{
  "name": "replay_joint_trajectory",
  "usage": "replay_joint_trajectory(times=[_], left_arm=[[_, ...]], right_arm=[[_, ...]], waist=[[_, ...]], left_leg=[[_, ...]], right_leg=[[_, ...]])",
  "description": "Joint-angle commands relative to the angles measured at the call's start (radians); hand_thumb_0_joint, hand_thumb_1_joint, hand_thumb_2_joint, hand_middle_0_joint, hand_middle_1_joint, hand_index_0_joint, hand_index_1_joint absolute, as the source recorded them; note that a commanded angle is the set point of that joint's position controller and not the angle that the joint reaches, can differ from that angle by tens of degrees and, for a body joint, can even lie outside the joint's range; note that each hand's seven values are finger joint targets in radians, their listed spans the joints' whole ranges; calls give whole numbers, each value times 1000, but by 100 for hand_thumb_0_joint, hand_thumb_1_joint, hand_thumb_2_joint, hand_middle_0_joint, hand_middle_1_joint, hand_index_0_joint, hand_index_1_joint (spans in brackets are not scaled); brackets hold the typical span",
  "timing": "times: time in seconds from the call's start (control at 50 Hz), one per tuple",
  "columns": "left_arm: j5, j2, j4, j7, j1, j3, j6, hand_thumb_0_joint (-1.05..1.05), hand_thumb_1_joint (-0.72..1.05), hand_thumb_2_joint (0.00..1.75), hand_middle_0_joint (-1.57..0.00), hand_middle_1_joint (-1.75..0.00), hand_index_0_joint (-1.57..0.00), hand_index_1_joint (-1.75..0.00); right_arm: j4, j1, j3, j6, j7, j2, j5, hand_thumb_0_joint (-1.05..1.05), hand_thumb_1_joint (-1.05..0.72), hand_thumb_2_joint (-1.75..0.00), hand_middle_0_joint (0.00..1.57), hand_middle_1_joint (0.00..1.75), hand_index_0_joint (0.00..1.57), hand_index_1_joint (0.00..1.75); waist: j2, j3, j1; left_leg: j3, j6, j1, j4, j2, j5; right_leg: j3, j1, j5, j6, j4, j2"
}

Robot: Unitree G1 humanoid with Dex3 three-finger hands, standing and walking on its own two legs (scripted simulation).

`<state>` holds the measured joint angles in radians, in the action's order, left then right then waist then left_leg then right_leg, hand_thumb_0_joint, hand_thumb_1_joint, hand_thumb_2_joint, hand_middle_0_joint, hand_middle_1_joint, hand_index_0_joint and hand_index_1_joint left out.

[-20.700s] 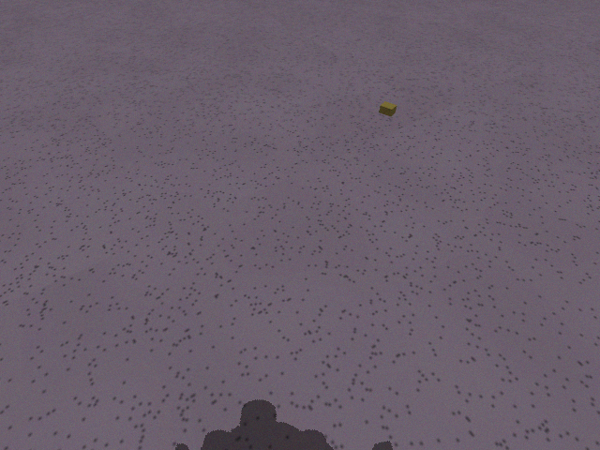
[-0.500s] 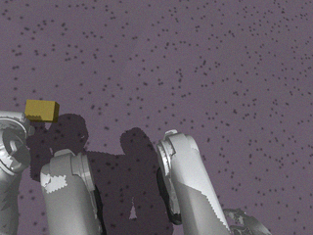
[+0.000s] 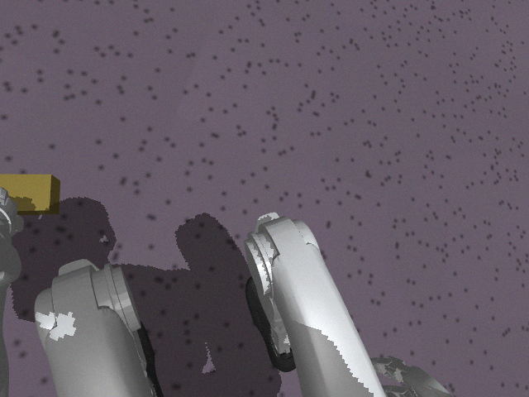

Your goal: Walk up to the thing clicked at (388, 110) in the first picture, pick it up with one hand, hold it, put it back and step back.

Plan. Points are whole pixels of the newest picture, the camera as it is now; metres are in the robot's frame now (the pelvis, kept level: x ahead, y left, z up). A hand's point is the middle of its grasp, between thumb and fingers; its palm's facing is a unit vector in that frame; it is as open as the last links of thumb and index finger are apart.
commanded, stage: rise first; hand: left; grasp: from above
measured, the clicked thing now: (28, 195) +0.46 +0.30 -0.31
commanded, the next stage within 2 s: none
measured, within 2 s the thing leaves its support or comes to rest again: neither
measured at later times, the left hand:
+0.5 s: hand out of the picture +0.41 +0.33 -0.19, palm faces +0.00 -0.45 -0.89, open 14.1 cm
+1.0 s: hand out of the picture +0.42 +0.33 -0.19, palm faces +0.01 -0.46 -0.89, open 14.1 cm
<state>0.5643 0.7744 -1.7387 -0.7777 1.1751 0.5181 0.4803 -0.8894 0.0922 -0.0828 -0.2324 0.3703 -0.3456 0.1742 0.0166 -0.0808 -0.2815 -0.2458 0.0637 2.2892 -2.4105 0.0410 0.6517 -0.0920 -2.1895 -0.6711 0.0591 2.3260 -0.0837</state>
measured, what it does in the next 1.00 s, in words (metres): stands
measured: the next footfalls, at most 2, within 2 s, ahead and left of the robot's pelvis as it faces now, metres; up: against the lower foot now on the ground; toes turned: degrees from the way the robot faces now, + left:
none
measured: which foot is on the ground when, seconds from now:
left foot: down 0.00-1.00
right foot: down 0.00-1.00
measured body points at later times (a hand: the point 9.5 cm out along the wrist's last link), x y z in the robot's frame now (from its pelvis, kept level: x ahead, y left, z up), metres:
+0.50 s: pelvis +0.00 +0.00 +0.00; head +0.26 +0.07 +0.35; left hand +0.42 +0.35 -0.14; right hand +0.01 -0.27 -0.09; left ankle +0.08 +0.15 -0.30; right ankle +0.11 -0.12 -0.30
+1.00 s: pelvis +0.00 +0.00 +0.00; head +0.27 +0.08 +0.36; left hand +0.42 +0.35 -0.14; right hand +0.01 -0.27 -0.08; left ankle +0.08 +0.15 -0.30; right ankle +0.11 -0.12 -0.30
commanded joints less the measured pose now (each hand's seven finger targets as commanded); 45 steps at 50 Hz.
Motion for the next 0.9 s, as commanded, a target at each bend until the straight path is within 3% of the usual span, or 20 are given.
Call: replay_joint_trajectory(times=[0.0,0.12,0.24,0.28,0.38,0.5,0.56,0.58,0.62,0.74,0.88], left_arm=[[25,237,98,-60,256,-33,-2,0,-52,100,-8,-99,-7,-101],[-5,225,120,-61,265,-41,3,0,-55,102,-8,-98,-6,-101],[-3,244,126,-86,279,-36,4,0,-53,101,-8,-99,-6,-101],[-2,251,143,-82,307,-57,6,0,-53,100,-8,-99,-6,-101],[-20,239,126,-87,294,-62,16,0,-54,101,-8,-99,-6,-101],[-35,245,127,-91,299,-73,27,0,-54,101,-8,-99,-6,-101],[-42,270,127,-103,282,-41,27,0,-54,101,-8,-98,-6,-101],[-42,264,136,-103,297,-54,30,0,-55,102,-8,-98,-6,-101],[-41,279,141,-105,300,-41,33,0,-54,101,-8,-98,-6,-101],[-45,258,160,-93,316,-73,43,0,-54,100,-8,-99,-6,-101],[-61,250,156,-78,276,-70,54,0,-54,101,-8,-100,-6,-102]], right_arm=[[-16,218,66,-8,8,-284,-4,0,-90,-90,20,30,20,30],[-39,224,62,-12,25,-300,-11,0,-91,-90,20,30,20,30],[-29,223,53,-11,40,-307,-10,0,-91,-90,20,30,20,30],[-40,211,46,-13,42,-307,-2,0,-91,-90,20,30,20,30],[-37,226,39,-15,52,-306,-3,0,-91,-90,20,30,20,30],[-36,230,28,-15,63,-318,-13,0,-91,-90,20,30,20,30],[-16,227,33,-14,65,-326,-15,0,-91,-90,20,30,20,30],[-32,232,24,-11,65,-315,-13,0,-91,-90,20,30,20,30],[-9,222,25,-10,64,-319,-17,0,-91,-90,20,30,20,30],[-40,229,27,-3,68,-319,-17,0,-91,-90,20,30,20,30],[-32,248,32,1,70,-320,-27,0,-91,-90,20,30,20,30]], waist=[[-309,657,-34],[-333,635,-48],[-342,634,-50],[-357,617,-67],[-319,608,-79],[-311,597,-81],[-336,626,-58],[-333,620,-66],[-328,626,-63],[-338,614,-74],[-312,641,-60]], left_leg=[[145,-74,-460,211,14,-87],[130,-71,-472,215,19,-73],[126,-68,-486,211,21,-77],[124,-69,-500,212,20,-78],[126,-76,-466,199,17,-68],[119,-78,-449,193,15,-51],[115,-72,-488,202,17,-76],[121,-73,-470,196,17,-71],[125,-75,-464,187,15,-84],[126,-76,-462,196,16,-77],[123,-78,-461,199,16,-97]], right_leg=[[-130,348,200,-54,-270,3],[-144,331,205,-53,-259,5],[-144,337,212,-56,-257,3],[-151,328,225,-54,-245,10],[-151,359,224,-48,-252,6],[-150,363,210,-48,-256,5],[-153,372,230,-52,-248,11],[-146,384,229,-51,-255,4],[-143,380,237,-50,-257,7],[-146,387,245,-48,-258,5],[-144,412,261,-45,-264,-1]])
